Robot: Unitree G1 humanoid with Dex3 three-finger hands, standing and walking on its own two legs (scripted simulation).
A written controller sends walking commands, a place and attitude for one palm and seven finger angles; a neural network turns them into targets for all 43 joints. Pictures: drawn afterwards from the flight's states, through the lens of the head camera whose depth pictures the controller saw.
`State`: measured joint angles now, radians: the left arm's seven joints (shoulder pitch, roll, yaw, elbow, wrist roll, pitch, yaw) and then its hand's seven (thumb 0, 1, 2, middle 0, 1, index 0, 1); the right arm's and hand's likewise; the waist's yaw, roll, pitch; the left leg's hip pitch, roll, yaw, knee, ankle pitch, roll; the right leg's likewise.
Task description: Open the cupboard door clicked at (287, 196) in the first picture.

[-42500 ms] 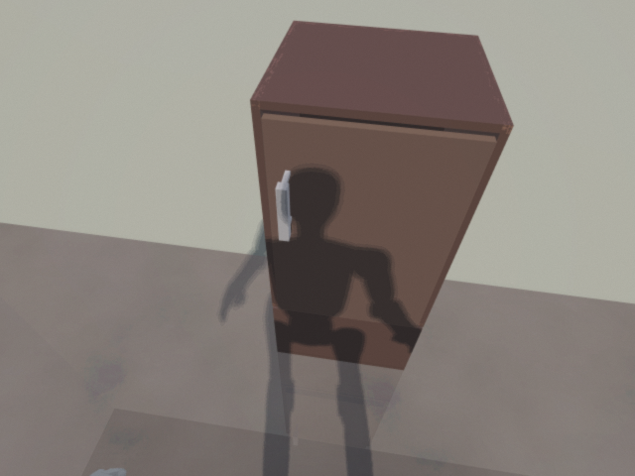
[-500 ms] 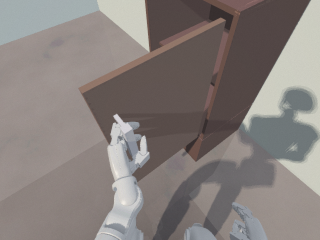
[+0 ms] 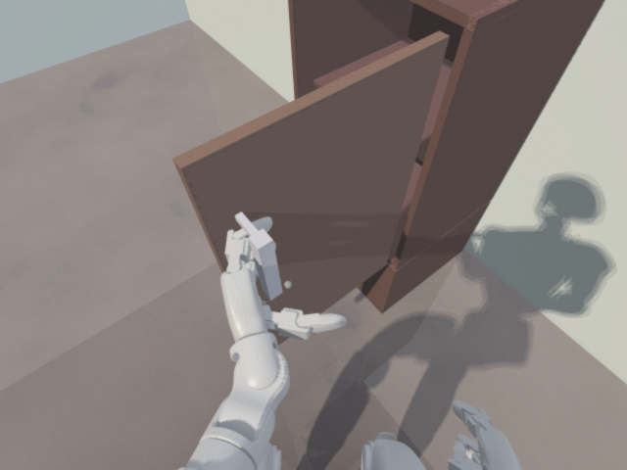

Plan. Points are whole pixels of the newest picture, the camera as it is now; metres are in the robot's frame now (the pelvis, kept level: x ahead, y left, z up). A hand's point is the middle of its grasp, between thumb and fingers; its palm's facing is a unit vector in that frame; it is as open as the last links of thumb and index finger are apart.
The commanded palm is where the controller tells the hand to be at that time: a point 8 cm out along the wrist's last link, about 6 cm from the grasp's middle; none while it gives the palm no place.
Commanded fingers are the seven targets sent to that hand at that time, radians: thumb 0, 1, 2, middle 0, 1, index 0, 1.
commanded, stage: open thumb and fingers to let go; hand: left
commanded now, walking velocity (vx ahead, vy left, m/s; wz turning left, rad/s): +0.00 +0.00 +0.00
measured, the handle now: (258, 257) +0.38 +0.09 +0.04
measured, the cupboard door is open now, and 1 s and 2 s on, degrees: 91 92 92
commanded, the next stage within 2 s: slide the hand sideways off the handle in 0.12 s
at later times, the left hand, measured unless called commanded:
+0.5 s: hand (277, 310) +0.30 +0.06 +0.04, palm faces -0.17 -0.99 +0.02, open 16.3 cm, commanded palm +0.28 +0.11 +0.04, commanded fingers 0.00 -0.50 0.30 -0.15 -0.30 -0.15 -0.30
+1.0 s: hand (242, 345) +0.26 +0.10 +0.04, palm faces -0.12 -0.99 -0.01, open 16.3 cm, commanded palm +0.24 +0.15 +0.04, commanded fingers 0.00 -0.50 0.30 -0.15 -0.30 -0.15 -0.30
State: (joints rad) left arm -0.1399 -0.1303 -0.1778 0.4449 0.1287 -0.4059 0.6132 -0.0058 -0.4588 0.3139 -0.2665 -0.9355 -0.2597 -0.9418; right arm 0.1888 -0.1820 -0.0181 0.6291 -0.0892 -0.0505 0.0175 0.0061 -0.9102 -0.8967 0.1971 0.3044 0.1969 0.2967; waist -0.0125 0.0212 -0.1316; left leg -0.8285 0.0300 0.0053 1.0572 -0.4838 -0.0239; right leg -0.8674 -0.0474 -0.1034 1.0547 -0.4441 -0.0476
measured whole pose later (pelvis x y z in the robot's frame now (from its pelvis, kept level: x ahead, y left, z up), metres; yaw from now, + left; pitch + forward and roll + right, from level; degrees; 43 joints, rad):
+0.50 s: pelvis +0.00 +0.02 +0.00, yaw +0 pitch +13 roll +0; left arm -0.08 0.02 -0.22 0.34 -0.07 -0.38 0.06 -0.01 -0.50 0.30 -0.19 -0.35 -0.15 -0.36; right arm 0.24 -0.22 0.00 0.54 0.00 -0.06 0.01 0.01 -0.91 -0.90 0.20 0.30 0.20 0.30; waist 0.00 0.04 -0.10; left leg -0.82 0.01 0.02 1.07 -0.49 0.01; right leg -0.85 -0.07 -0.08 1.05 -0.44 -0.01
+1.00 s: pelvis +0.01 +0.02 -0.01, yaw +0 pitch +15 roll -1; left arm 0.25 0.08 -0.19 -0.01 -0.03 -0.36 0.00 -0.01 -0.50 0.30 -0.15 -0.30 -0.15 -0.30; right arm 0.22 -0.21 0.02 0.45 -0.01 -0.07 0.00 0.01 -0.91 -0.90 0.20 0.30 0.20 0.30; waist 0.01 0.03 -0.12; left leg -0.86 0.02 0.01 1.15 -0.55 0.01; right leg -0.89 -0.06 -0.09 1.12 -0.49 -0.01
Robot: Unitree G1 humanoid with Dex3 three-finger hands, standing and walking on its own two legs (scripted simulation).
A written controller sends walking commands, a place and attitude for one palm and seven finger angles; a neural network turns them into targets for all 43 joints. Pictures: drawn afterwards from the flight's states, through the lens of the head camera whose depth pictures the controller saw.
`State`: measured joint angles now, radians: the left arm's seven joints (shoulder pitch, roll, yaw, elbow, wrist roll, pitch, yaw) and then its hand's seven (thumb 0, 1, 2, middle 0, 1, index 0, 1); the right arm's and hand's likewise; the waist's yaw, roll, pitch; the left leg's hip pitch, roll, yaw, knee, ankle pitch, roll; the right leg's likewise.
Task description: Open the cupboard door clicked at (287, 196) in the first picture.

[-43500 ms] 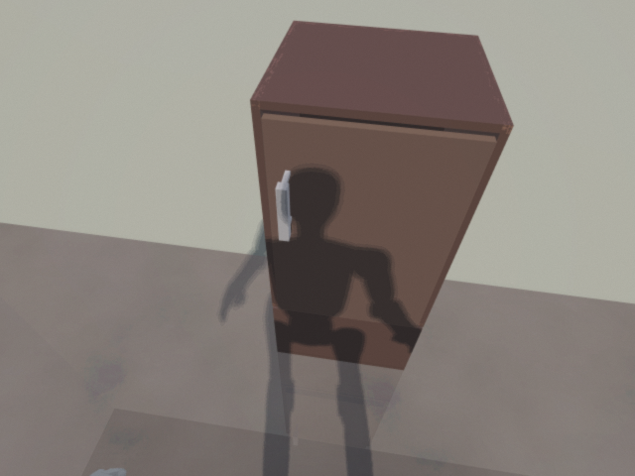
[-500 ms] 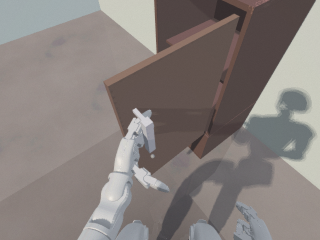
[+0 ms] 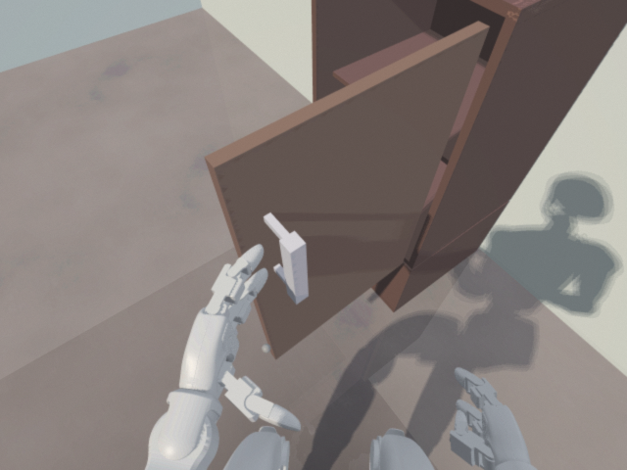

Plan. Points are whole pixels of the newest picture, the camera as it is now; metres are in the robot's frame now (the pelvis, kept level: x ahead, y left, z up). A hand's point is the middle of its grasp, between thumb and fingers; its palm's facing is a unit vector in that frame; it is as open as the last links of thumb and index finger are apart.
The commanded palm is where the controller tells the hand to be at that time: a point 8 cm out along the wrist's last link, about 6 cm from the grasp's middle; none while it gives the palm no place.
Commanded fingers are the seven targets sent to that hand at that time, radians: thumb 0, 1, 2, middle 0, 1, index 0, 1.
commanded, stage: slide the hand sideways off the handle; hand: left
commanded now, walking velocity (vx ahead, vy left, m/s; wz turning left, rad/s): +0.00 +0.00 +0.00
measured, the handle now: (286, 260) +0.36 +0.06 +0.05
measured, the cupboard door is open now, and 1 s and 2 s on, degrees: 92 92 92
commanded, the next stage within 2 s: draw the hand back to the body in 0.42 s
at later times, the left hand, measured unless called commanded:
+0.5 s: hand (225, 377) +0.22 +0.11 +0.05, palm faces -0.09 -1.00 -0.04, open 16.3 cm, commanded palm +0.20 +0.17 +0.05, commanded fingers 0.00 -0.50 0.30 -0.15 -0.30 -0.15 -0.30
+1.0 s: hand (155, 370) +0.20 +0.16 +0.12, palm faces -0.06 -0.99 -0.09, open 16.2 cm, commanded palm +0.18 +0.22 +0.14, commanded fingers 0.00 -0.32 0.38 -0.16 -0.30 -0.16 -0.30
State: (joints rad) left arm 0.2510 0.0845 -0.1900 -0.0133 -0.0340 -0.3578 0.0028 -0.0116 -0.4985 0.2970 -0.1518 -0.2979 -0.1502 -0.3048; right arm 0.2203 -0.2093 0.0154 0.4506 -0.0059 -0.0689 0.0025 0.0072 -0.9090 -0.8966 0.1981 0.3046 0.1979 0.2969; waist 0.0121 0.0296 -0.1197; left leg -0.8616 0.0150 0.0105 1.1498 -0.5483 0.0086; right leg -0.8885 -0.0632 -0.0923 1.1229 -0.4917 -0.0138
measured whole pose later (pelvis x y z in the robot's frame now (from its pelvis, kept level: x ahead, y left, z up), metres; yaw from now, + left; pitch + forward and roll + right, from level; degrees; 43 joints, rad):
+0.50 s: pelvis +0.00 -0.01 -0.01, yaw +0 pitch +16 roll -1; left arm 0.45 0.16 -0.05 -0.17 -0.14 -0.37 -0.13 -0.01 -0.50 0.30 -0.15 -0.30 -0.15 -0.30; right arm 0.25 -0.23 0.00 0.43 0.01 -0.11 -0.03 0.01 -0.91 -0.90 0.20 0.30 0.20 0.30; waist 0.01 0.04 -0.14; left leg -0.90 0.03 -0.01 1.21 -0.58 -0.01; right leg -0.93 -0.05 -0.11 1.18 -0.53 -0.03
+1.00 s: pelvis +0.01 +0.00 +0.03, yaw +0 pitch +9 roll -2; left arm 0.54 0.24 0.08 -0.32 -0.23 -0.22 -0.21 -0.01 -0.49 0.30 -0.15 -0.30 -0.15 -0.30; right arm 0.29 -0.24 0.03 0.43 0.04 -0.13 -0.07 0.01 -0.91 -0.90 0.20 0.30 0.20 0.30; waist 0.01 0.06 -0.12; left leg -0.65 0.03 -0.01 1.01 -0.52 0.00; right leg -0.66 -0.04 -0.11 0.96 -0.45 -0.01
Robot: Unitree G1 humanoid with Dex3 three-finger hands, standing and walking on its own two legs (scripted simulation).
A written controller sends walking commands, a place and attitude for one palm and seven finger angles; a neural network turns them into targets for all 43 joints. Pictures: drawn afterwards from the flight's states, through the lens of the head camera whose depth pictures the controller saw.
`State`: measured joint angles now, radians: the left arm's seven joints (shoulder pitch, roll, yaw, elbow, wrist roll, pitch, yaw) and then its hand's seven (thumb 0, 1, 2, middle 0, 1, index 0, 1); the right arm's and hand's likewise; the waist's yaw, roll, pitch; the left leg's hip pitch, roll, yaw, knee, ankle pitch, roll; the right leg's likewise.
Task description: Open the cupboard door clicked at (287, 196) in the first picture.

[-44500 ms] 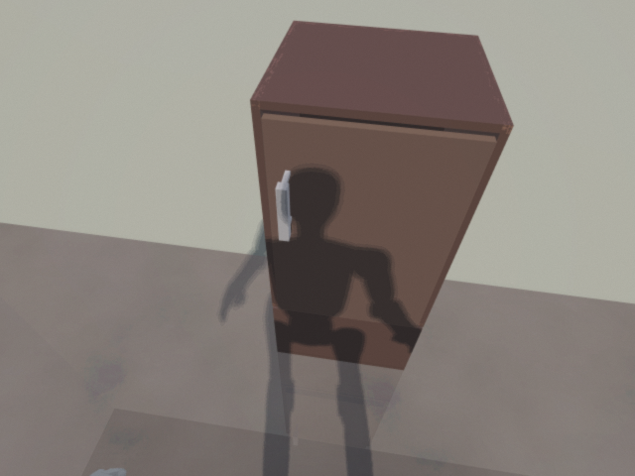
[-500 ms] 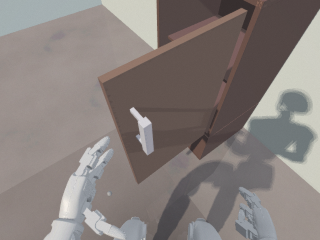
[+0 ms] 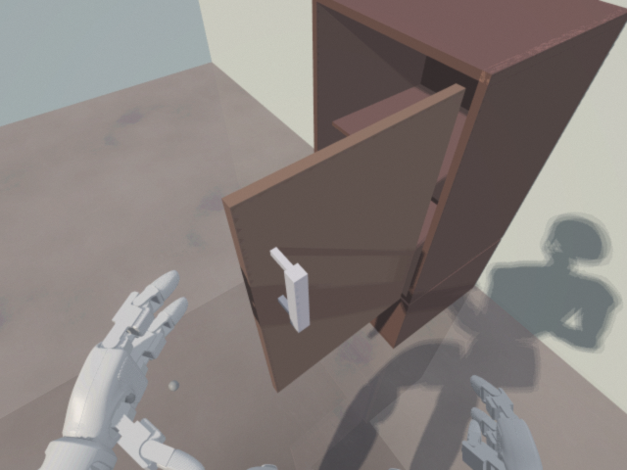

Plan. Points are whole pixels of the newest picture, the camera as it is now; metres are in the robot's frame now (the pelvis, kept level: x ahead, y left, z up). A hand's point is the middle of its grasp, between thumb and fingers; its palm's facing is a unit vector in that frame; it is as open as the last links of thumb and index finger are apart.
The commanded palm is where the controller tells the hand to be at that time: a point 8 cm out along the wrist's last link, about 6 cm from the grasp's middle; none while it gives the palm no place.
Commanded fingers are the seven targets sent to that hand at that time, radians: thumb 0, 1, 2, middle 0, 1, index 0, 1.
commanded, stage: draw the hand back to the body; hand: left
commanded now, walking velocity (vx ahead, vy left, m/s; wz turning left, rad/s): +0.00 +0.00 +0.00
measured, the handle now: (289, 290) +0.35 +0.06 +0.02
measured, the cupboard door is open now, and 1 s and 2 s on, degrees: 92 92 92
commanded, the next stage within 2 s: step back with the hand held close in 1.10 s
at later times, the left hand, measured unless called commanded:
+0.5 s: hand (61, 323) +0.21 +0.24 +0.17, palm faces +0.33 -0.85 -0.41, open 11.7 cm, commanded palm +0.17 +0.29 +0.20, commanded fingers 0.00 0.55 0.75 -0.19 -0.30 -0.19 -0.30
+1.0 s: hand (13, 300) +0.21 +0.26 +0.21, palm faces +0.42 -0.81 -0.41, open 7.5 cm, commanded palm +0.17 +0.30 +0.23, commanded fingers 0.00 0.90 0.90 -0.20 -0.30 -0.20 -0.30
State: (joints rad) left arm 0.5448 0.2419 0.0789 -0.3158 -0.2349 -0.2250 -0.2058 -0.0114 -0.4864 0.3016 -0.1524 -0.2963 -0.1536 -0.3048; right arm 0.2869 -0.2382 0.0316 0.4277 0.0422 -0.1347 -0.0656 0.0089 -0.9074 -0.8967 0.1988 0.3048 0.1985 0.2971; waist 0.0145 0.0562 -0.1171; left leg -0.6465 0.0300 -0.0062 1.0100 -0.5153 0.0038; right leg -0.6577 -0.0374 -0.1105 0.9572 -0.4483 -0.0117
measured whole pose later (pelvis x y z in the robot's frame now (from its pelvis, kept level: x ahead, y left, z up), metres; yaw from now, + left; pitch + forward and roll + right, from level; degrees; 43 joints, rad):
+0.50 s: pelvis +0.02 +0.01 +0.05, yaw -1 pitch -2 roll -1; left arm 0.53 0.32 0.20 -0.40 -0.02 -0.05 0.13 0.00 0.22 0.60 -0.18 -0.30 -0.18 -0.31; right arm 0.23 -0.22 0.05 0.59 0.00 -0.16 -0.10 0.01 -0.91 -0.90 0.20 0.30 0.20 0.30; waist 0.06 0.06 -0.01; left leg -0.17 0.01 0.04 0.55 -0.35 0.02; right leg -0.20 -0.04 -0.08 0.52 -0.28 0.02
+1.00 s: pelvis +0.02 +0.01 +0.06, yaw -2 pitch -5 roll -1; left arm 0.48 0.33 0.32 -0.39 -0.04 -0.08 0.11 0.01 0.87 0.89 -0.21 -0.30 -0.21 -0.31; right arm 0.20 -0.23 0.02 0.64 0.00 -0.12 -0.08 0.01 -0.91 -0.90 0.20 0.30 0.20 0.30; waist 0.08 0.07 0.04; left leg -0.05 0.02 0.05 0.41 -0.28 0.01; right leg -0.09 -0.02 -0.07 0.38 -0.21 0.00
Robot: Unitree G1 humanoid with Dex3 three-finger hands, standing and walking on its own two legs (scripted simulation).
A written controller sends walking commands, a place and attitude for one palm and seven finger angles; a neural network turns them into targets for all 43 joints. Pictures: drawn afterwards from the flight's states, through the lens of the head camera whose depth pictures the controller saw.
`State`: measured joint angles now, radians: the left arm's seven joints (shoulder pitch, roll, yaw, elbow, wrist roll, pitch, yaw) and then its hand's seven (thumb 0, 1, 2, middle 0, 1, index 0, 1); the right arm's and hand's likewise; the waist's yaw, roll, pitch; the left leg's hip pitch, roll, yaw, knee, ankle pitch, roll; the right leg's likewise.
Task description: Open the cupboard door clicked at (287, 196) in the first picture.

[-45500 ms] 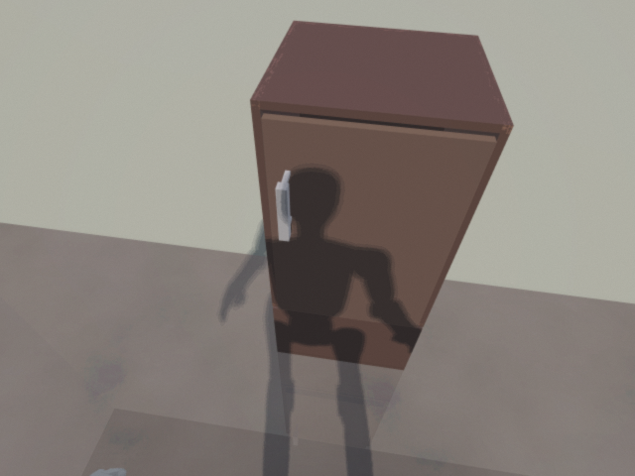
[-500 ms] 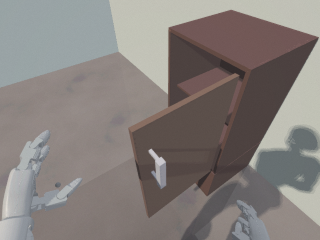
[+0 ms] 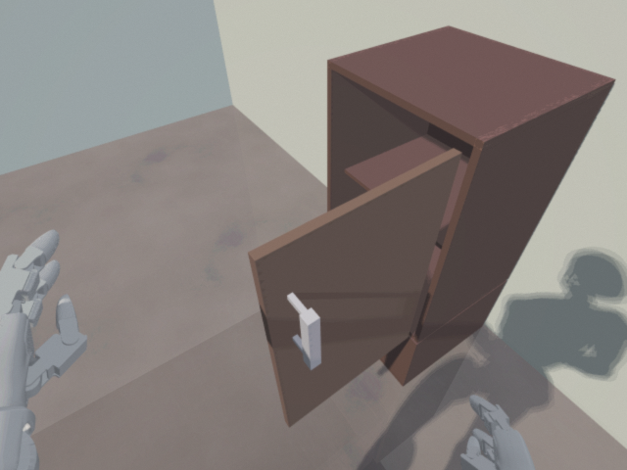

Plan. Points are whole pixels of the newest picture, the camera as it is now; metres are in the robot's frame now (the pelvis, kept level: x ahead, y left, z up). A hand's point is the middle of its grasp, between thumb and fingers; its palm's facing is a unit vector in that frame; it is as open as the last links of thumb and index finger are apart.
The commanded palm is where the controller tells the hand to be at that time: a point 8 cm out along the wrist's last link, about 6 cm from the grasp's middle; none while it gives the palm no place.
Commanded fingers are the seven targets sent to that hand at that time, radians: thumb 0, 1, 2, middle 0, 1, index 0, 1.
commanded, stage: draw the hand back to the body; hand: left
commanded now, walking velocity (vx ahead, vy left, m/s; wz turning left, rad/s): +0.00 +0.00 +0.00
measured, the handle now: (303, 331) +0.33 +0.07 -0.04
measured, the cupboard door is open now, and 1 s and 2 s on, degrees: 92 92 92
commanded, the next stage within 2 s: step back with the hand held close in 0.10 s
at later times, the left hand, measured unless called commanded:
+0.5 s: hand (82, 345) +0.18 +0.26 +0.15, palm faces +0.35 -0.79 -0.51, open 7.4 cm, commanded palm +0.12 +0.30 +0.17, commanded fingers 0.00 0.90 0.90 -0.20 -0.30 -0.20 -0.30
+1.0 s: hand out of the picture +0.10 +0.29 +0.15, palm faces +0.47 -0.73 -0.50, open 7.4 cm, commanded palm +0.03 +0.32 +0.17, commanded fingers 0.00 0.90 0.90 -0.20 -0.30 -0.20 -0.30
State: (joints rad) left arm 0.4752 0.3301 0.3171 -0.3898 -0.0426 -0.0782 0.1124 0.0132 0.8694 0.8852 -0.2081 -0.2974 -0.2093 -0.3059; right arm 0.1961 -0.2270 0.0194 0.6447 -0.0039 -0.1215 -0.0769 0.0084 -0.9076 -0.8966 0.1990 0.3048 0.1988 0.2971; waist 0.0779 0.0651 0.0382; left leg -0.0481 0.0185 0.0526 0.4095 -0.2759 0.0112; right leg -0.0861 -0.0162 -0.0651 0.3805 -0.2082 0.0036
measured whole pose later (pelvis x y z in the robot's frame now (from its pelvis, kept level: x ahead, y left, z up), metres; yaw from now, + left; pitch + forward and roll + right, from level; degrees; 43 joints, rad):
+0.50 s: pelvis -0.03 +0.00 +0.00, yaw -1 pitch +0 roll -1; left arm 0.54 0.39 0.37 -0.44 -0.04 -0.16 0.12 0.01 0.89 0.90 -0.21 -0.30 -0.21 -0.31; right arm 0.16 -0.25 -0.01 0.58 0.00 -0.05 -0.09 0.01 -0.91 -0.90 0.20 0.30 0.20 0.30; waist 0.01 0.04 0.04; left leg -0.19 0.02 0.08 0.44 -0.24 0.02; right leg -0.23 -0.02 -0.04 0.39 -0.15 0.01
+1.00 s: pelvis -0.09 +0.02 -0.02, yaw +2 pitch -1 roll -1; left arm 0.53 0.41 0.44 -0.52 0.02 -0.23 0.16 0.01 0.89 0.90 -0.21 -0.30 -0.21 -0.31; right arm 0.23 -0.21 0.01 0.57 0.00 -0.10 -0.10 0.01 -0.91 -0.90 0.20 0.30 0.20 0.30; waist 0.00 -0.01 0.07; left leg -0.40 -0.01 0.04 0.65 -0.24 0.06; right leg -0.40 0.00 0.03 0.59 -0.17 0.03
